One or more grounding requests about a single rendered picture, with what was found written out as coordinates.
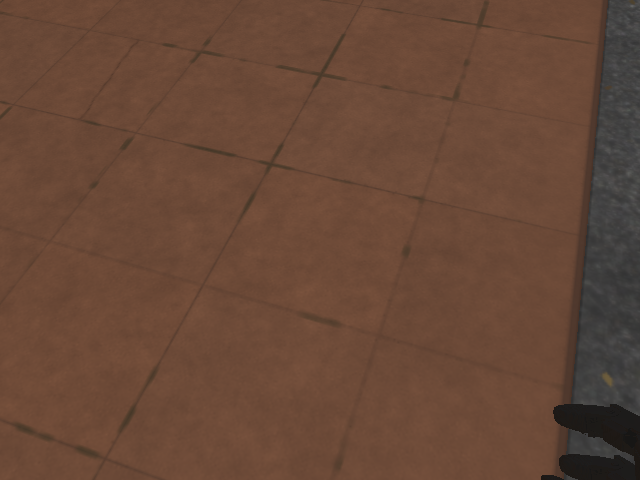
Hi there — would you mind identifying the right robot hand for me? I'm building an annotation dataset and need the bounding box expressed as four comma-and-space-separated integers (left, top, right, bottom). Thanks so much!
541, 404, 640, 480

